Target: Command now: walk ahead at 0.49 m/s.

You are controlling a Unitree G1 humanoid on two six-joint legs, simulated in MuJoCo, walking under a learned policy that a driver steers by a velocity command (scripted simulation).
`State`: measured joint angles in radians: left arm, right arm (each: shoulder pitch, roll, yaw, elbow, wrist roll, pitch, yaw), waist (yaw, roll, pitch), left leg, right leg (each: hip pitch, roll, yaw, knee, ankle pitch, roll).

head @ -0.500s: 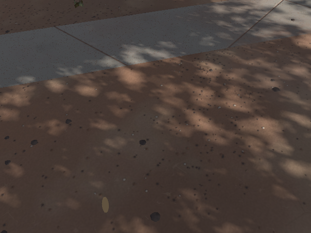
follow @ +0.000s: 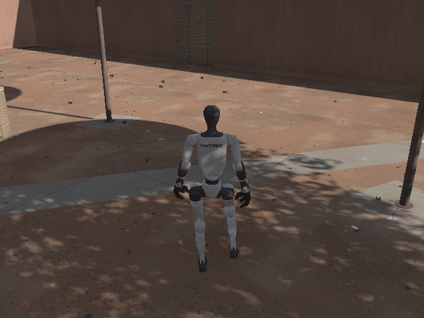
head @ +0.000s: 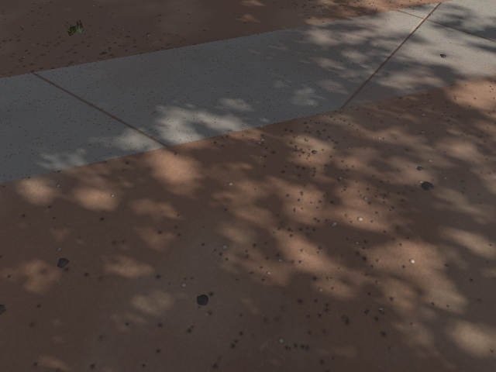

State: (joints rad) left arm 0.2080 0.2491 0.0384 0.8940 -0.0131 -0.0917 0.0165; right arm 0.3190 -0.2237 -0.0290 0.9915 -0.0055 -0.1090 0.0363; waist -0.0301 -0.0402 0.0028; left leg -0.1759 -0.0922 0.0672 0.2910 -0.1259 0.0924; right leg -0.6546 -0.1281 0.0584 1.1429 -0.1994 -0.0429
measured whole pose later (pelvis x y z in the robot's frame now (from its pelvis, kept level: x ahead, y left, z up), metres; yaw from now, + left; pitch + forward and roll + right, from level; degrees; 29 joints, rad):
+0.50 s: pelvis +0.28 -0.09 +0.00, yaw +1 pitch +1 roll +0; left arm 0.28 0.22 0.04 0.92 0.00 -0.11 -0.04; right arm 0.24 -0.28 -0.04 0.94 0.02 -0.09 0.00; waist 0.01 0.04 0.00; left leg -0.56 0.09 -0.03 1.13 -0.25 0.06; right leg -0.23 0.04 -0.07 0.35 -0.15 -0.07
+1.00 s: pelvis +0.55 -0.01 -0.02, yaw +15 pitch +2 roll +0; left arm 0.25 0.26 0.04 0.89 -0.02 -0.13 0.00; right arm 0.17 -0.26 -0.08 0.80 0.01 -0.07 0.04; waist 0.00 -0.01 0.04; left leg -0.41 -0.09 0.02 0.54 -0.17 0.11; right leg -0.35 -0.03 0.02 1.25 -0.40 -0.01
